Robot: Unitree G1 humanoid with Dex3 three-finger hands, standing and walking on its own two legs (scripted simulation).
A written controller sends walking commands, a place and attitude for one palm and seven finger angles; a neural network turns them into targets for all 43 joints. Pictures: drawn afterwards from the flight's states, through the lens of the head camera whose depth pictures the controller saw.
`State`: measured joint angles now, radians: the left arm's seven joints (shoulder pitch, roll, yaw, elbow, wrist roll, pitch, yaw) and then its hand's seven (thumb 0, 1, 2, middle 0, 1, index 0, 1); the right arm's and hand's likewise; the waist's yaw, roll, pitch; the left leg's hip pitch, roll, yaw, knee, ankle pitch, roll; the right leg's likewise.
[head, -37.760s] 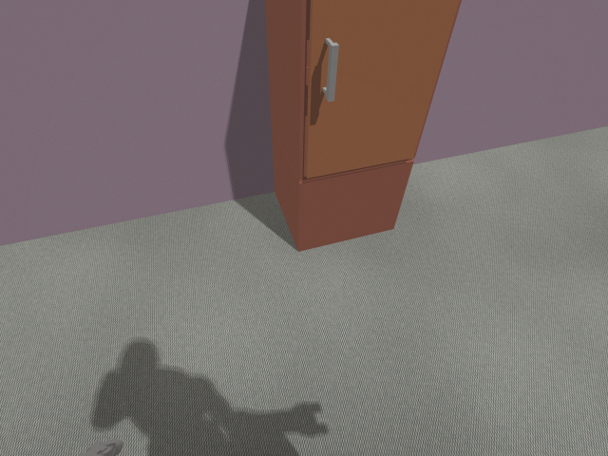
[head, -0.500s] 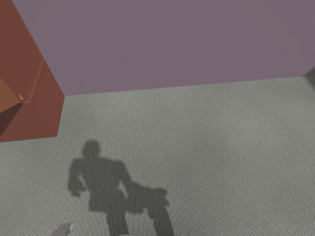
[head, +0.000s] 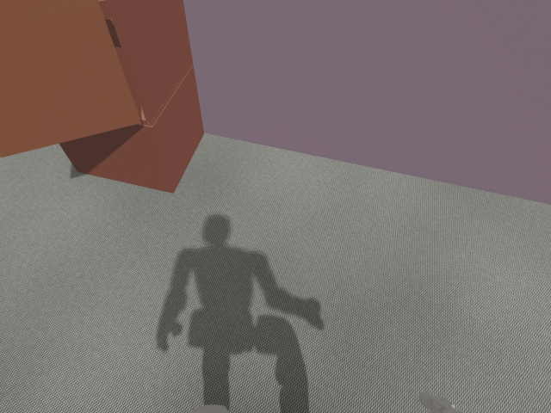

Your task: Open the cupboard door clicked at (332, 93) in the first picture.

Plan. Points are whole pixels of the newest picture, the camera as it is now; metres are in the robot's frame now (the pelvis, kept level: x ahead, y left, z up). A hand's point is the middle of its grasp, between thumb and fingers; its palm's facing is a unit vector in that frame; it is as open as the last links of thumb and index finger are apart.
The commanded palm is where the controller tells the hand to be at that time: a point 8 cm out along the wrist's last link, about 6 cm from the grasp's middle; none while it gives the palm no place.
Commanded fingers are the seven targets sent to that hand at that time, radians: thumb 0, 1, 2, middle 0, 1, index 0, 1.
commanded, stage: turn to face it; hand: left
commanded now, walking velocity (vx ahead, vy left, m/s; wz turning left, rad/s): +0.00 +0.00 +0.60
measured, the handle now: out of the picture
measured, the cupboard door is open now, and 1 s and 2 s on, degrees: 39 39 39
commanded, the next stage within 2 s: take the last steps up to it in 0.68 s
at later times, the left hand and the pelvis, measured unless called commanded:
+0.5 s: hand out of the picture +0.06 +0.16 -0.13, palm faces +0.28 -0.92 -0.27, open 7.4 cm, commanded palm none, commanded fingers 0.00 0.90 0.90 -0.20 -0.30 -0.20 -0.30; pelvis +0.02 -0.05 +0.02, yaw +17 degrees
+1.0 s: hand out of the picture -0.01 +0.18 -0.15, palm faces +0.49 -0.85 -0.21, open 7.4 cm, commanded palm none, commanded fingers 0.00 0.90 0.90 -0.20 -0.30 -0.20 -0.30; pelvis +0.04 -0.02 +0.02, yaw +26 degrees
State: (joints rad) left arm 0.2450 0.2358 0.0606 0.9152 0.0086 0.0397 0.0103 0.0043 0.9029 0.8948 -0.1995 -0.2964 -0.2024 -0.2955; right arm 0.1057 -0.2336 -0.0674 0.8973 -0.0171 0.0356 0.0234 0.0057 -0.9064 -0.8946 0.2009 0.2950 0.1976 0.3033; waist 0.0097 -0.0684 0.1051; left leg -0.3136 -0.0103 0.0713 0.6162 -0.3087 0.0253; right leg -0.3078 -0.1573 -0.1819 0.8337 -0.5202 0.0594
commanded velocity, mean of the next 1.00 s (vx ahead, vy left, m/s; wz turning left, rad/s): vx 0.07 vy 0.04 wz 0.39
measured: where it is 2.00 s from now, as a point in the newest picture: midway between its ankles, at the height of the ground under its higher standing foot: (206, 384)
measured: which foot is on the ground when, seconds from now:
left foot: down 0.00-0.34, up 0.36-0.70, down 0.72-1.00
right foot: up 0.00-0.32, down 0.34-0.72, up 0.74-1.00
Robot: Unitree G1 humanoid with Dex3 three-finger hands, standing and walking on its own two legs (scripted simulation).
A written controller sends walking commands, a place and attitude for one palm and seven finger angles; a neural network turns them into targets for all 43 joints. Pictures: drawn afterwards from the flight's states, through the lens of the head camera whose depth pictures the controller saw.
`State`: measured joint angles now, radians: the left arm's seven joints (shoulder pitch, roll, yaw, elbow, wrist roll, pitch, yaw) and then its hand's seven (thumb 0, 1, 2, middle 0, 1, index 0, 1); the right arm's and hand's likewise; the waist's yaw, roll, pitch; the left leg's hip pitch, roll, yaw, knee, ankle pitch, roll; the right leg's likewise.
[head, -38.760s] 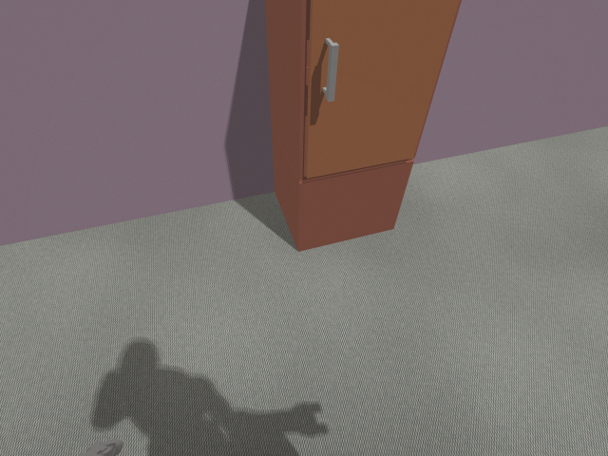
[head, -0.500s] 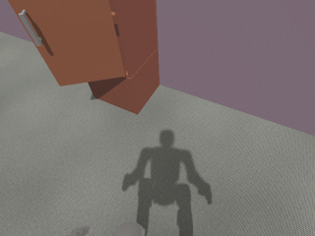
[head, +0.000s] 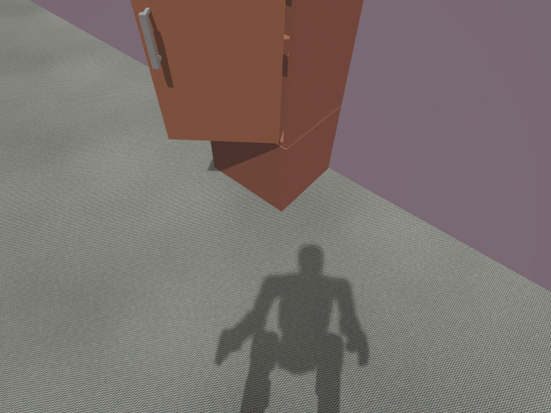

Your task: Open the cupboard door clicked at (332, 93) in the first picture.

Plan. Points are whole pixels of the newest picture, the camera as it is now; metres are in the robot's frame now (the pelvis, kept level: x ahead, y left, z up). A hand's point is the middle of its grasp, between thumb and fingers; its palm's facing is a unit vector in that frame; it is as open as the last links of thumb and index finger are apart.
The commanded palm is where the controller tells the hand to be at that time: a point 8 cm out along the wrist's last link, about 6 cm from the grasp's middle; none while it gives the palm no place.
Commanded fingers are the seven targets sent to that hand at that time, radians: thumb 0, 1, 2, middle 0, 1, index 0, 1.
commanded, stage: take the last steps up to it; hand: left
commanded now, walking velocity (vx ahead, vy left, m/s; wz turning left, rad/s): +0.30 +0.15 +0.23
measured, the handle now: (151, 39) +1.01 +0.44 +0.04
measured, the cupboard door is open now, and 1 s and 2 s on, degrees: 39 39 39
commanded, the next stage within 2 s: come to a stop and stand still in 1.22 s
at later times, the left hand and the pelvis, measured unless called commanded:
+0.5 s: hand out of the picture +0.03 +0.25 -0.20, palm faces +0.24 -0.96 -0.16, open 7.4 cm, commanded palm none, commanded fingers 0.00 0.90 0.90 -0.20 -0.30 -0.20 -0.30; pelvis +0.13 +0.09 -0.03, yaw +8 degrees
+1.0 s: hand (155, 254) +0.43 +0.30 -0.16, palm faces +0.06 -0.98 -0.19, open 7.4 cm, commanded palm none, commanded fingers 0.00 0.90 0.90 -0.20 -0.30 -0.20 -0.30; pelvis +0.30 +0.12 -0.01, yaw +5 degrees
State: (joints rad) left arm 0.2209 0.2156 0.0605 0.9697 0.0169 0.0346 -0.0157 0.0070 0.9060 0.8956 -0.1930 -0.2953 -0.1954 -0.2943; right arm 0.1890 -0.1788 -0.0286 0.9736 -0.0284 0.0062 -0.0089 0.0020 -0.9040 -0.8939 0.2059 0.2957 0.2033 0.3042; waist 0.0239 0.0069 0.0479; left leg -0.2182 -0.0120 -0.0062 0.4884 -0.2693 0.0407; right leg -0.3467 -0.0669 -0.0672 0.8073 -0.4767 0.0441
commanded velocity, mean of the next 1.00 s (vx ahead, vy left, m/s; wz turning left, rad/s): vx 0.29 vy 0.09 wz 0.02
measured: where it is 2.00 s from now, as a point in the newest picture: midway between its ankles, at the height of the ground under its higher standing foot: (244, 350)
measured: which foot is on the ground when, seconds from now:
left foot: down 0.00-0.06, up 0.08-0.44, down 0.46-0.96, up 0.98-1.00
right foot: up 0.00-0.04, down 0.06-0.46, up 0.48-0.94, down 0.96-1.00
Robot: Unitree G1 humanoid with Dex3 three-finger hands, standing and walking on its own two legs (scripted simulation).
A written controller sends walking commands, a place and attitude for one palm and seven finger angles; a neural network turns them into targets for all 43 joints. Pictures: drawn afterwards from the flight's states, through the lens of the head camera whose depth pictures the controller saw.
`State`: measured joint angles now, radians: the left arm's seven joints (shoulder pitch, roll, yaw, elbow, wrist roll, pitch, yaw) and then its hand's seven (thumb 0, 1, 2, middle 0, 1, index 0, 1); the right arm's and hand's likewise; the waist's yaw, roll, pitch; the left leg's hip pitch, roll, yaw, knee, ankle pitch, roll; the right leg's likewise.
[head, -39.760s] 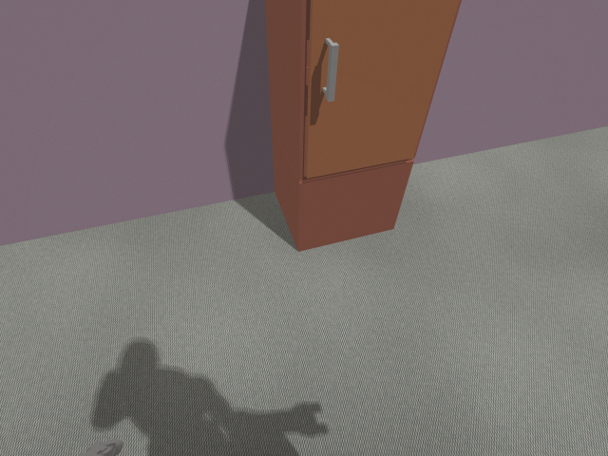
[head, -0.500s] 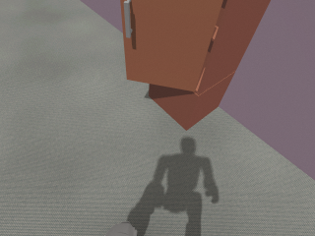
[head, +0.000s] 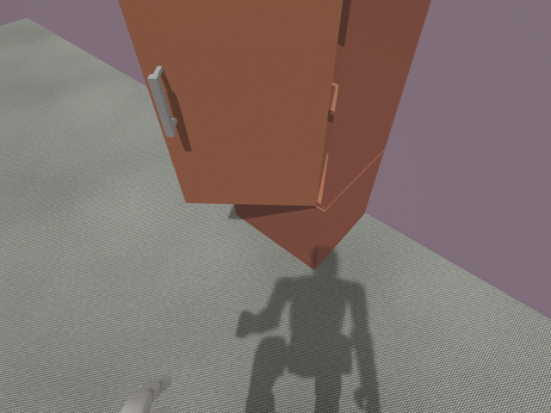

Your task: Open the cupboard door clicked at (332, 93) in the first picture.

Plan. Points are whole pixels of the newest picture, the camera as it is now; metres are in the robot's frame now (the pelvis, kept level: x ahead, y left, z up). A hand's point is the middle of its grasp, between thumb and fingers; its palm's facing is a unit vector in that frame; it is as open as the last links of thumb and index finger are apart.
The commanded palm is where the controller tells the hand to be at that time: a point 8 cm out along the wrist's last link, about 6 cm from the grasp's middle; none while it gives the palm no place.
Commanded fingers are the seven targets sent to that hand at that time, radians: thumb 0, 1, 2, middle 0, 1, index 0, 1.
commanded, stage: take the last steps up to it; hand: left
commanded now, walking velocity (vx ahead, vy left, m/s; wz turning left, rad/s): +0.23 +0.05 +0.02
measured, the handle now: (164, 102) +0.73 +0.27 +0.05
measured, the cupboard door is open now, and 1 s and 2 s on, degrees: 39 39 39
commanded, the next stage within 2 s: come to a stop and stand still in 0.22 s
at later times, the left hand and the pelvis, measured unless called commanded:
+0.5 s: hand out of the picture +0.13 +0.24 -0.18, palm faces +0.08 -0.99 -0.15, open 7.4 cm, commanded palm none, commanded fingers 0.00 0.90 0.90 -0.20 -0.30 -0.20 -0.30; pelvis +0.14 +0.07 +0.01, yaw +0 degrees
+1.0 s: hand (172, 383) +0.20 +0.19 -0.16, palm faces -0.02 -0.98 -0.22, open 7.4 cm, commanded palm none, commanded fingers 0.00 0.90 0.90 -0.20 -0.30 -0.20 -0.30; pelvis +0.13 +0.00 +0.01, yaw -1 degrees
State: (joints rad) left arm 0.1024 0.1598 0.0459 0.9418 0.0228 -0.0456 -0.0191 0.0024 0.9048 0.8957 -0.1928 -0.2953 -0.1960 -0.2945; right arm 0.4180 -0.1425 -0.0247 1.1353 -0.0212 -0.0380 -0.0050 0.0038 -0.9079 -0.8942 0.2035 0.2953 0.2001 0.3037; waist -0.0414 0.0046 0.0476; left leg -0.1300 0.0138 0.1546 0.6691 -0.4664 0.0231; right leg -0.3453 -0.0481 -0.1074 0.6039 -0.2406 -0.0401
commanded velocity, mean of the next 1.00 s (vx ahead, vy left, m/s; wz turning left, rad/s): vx -0.04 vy -0.04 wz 0.00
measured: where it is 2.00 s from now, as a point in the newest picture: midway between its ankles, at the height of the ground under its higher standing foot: outside the picture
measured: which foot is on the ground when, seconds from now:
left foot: up 0.00-0.30, down 0.32-0.86, up 0.88-1.00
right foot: down 0.00-0.34, up 0.36-0.84, down 0.86-1.00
